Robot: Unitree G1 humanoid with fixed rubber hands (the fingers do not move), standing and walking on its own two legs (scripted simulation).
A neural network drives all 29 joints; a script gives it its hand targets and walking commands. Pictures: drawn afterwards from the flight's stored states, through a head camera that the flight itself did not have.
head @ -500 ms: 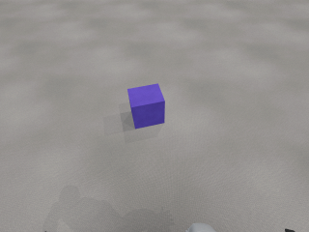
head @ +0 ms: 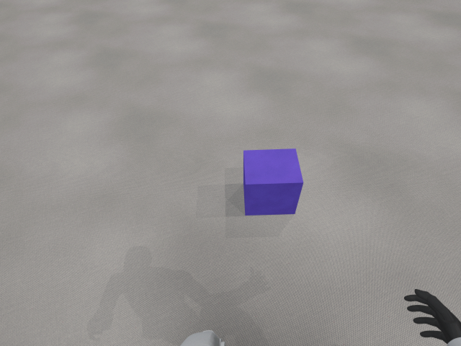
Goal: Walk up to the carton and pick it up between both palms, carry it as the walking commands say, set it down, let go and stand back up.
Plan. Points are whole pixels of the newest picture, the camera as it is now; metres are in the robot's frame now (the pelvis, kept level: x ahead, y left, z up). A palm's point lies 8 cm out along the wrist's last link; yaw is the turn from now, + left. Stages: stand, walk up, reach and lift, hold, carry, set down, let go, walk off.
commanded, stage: walk up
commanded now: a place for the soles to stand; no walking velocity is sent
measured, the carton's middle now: (269, 183) +0.89 -0.10 -0.62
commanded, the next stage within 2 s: none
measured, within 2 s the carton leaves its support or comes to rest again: neither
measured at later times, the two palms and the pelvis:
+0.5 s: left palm (117, 242) +0.31 +0.28 -0.05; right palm (452, 301) +0.22 -0.37 -0.09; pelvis +0.19 -0.04 +0.01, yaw +0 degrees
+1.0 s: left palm (143, 183) +0.48 +0.28 -0.08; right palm (432, 225) +0.37 -0.39 -0.08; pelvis +0.36 -0.05 +0.00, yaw -2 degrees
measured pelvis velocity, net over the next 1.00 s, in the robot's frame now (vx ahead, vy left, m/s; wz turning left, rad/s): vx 0.36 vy -0.05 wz -0.04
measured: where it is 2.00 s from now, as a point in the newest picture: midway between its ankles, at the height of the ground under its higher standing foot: (260, 286)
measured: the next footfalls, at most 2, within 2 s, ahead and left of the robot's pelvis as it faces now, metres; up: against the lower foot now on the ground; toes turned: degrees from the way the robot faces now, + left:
right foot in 0.36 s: +0.29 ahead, -0.16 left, +0.00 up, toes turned -6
left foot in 0.66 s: +0.38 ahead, +0.09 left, +0.00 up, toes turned +4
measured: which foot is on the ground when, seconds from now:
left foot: down 0.00-0.36, up 0.38-0.64, down 0.66-1.00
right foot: up 0.00-0.34, down 0.36-0.68, up 0.70-0.96, down 0.98-1.00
